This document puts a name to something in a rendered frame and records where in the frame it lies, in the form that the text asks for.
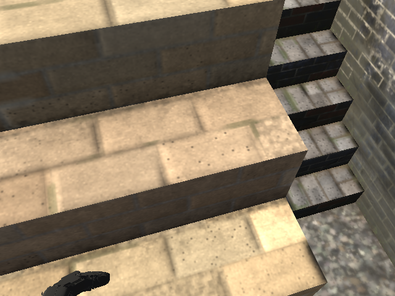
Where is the left robot hand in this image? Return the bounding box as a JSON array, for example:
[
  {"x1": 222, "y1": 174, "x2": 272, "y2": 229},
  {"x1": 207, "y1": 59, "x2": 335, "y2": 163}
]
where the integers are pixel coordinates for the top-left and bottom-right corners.
[{"x1": 41, "y1": 271, "x2": 110, "y2": 296}]

